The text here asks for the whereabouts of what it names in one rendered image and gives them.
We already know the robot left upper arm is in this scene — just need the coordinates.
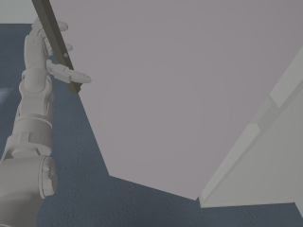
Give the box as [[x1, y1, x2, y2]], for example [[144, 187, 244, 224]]
[[0, 155, 58, 227]]

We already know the robot left hand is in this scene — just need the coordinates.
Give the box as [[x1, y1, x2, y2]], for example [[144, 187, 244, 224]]
[[24, 17, 92, 83]]

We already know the fridge door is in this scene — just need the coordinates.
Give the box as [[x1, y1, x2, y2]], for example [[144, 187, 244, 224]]
[[49, 0, 303, 201]]

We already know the left robot forearm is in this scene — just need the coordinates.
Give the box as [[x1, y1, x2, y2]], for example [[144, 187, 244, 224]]
[[0, 68, 55, 165]]

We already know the handle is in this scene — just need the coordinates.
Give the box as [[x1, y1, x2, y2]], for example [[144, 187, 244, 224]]
[[31, 0, 82, 94]]

